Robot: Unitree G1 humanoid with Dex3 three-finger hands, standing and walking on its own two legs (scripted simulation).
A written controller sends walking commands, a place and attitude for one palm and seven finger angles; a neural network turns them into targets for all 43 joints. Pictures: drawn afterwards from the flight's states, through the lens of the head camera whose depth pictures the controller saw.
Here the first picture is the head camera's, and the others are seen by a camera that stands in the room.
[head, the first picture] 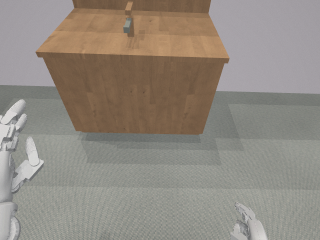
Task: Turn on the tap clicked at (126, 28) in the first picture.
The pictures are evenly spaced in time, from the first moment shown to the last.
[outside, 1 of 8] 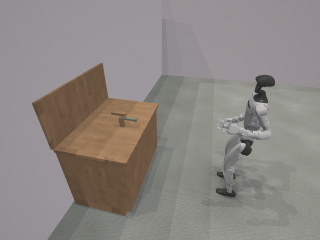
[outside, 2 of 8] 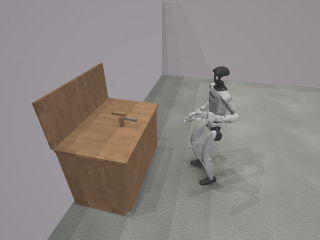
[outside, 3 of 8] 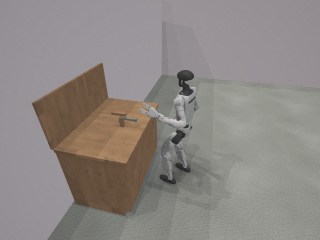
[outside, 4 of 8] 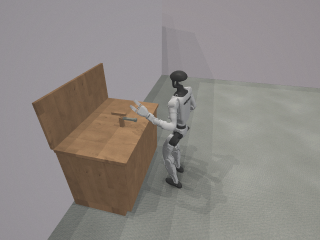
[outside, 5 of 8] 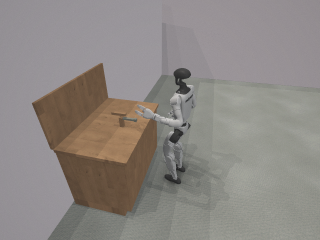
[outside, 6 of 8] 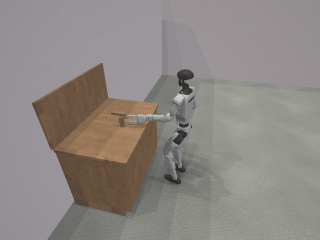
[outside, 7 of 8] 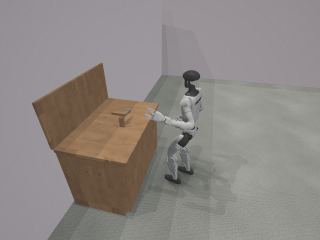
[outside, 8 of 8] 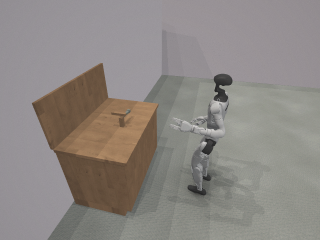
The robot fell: no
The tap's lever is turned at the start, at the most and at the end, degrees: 0 83 83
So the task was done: yes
